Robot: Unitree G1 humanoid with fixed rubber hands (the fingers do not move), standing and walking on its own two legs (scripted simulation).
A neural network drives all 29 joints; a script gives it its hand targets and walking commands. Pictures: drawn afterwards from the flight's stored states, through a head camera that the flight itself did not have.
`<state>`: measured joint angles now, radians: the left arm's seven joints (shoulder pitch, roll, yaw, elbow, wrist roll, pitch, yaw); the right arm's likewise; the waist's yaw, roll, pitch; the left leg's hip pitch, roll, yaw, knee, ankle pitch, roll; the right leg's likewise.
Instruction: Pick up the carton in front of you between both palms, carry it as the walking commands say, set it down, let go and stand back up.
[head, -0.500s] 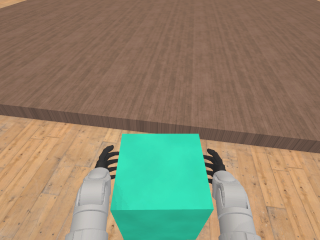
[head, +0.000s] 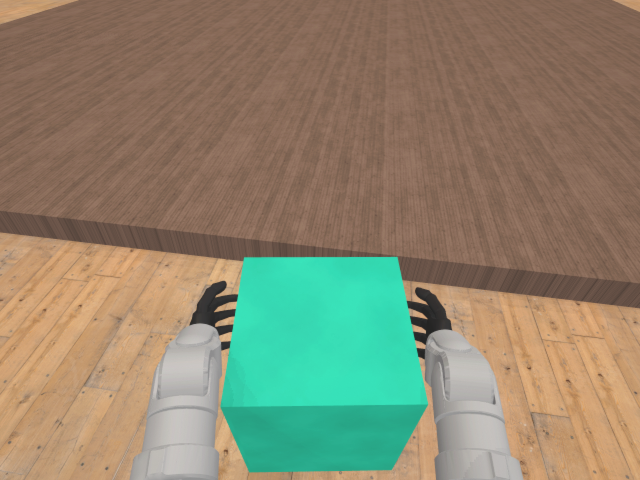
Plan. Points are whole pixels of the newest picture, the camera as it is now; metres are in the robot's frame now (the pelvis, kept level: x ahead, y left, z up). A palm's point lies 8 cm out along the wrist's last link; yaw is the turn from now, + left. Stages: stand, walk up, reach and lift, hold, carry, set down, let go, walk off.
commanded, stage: hold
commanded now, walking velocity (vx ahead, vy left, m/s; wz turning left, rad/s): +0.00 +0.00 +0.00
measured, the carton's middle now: (320, 368) +0.29 +0.00 -0.02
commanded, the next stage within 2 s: carry in 0.56 s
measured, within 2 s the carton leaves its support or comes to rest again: neither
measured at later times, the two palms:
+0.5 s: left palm (205, 335) +0.30 +0.15 +0.05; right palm (437, 341) +0.29 -0.15 +0.05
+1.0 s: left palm (217, 265) +0.40 +0.15 +0.08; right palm (425, 277) +0.38 -0.15 +0.07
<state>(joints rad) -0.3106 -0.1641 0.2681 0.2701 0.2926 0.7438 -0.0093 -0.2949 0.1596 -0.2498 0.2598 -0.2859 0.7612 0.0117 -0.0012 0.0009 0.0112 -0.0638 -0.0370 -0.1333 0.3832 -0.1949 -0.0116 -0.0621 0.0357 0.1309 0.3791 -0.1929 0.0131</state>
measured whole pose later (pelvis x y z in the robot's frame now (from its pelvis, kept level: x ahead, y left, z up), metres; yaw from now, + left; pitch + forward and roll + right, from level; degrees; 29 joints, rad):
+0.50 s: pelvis +0.01 +0.00 +0.00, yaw +0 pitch -7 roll +0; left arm -0.27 -0.15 0.22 0.23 0.28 0.76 0.00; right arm -0.25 0.15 -0.21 0.22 -0.28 0.77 0.01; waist 0.00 0.00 0.01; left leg -0.04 -0.03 -0.13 0.35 -0.19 -0.01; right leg -0.04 0.03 0.13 0.35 -0.19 0.01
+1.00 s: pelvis +0.12 +0.01 -0.01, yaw +1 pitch +5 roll -2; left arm -0.18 -0.14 0.11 -0.22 0.11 1.10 0.08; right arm -0.12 0.13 -0.12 -0.30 -0.11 1.13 -0.09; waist -0.01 0.04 -0.16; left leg -0.26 0.07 0.04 0.68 -0.44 -0.01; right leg -0.28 0.00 -0.16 0.49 -0.26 -0.03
